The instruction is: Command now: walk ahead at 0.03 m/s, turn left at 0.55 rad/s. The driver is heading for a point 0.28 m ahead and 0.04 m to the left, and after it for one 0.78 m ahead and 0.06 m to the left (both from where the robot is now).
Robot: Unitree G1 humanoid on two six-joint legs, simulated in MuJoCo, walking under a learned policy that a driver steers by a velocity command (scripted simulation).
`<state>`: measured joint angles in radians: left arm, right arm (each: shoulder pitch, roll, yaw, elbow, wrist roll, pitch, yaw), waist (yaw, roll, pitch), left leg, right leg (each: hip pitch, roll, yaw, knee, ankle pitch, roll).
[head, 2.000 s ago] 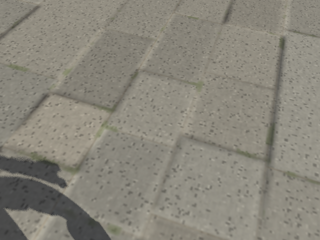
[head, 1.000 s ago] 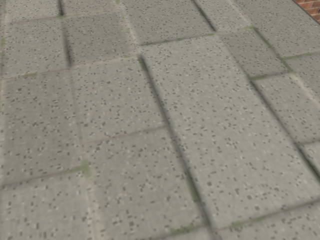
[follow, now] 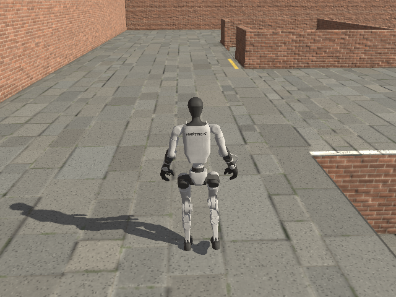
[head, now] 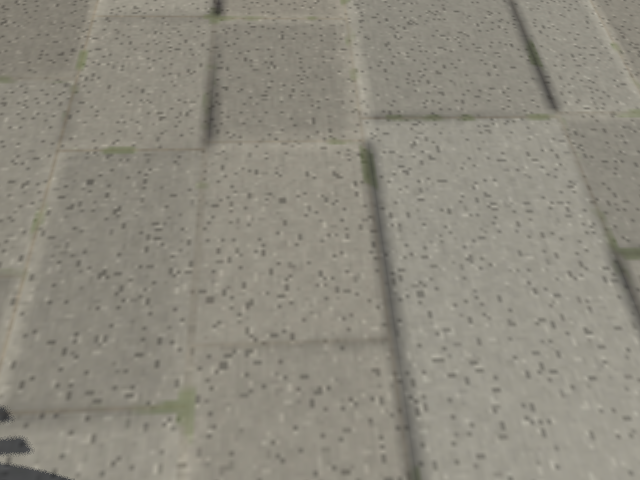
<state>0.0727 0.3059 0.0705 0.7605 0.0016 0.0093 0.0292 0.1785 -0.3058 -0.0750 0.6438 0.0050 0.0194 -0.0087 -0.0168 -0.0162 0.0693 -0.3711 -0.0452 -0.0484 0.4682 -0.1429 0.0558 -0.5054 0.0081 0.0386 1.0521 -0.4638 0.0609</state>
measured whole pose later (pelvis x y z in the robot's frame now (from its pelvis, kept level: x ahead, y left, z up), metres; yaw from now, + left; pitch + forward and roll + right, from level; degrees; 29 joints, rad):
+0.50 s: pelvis +0.04 -0.04 +0.01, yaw +19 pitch +2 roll +1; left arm 0.28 0.27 0.06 0.77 0.01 -0.04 0.04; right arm 0.24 -0.34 -0.10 0.63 0.02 0.03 0.00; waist 0.04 0.03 -0.02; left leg -0.59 0.02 -0.05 1.05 -0.25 -0.07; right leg -0.14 -0.04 -0.06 0.33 -0.23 -0.01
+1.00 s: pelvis +0.17 +0.12 +0.01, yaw +22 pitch +1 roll +1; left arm 0.22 0.31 0.07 0.79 -0.03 -0.05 -0.03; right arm 0.36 -0.25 -0.05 0.71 -0.02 -0.08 0.01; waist -0.03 -0.05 0.01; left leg -0.04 -0.04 0.13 0.27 -0.26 0.06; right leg -0.71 -0.07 0.07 1.01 -0.06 0.01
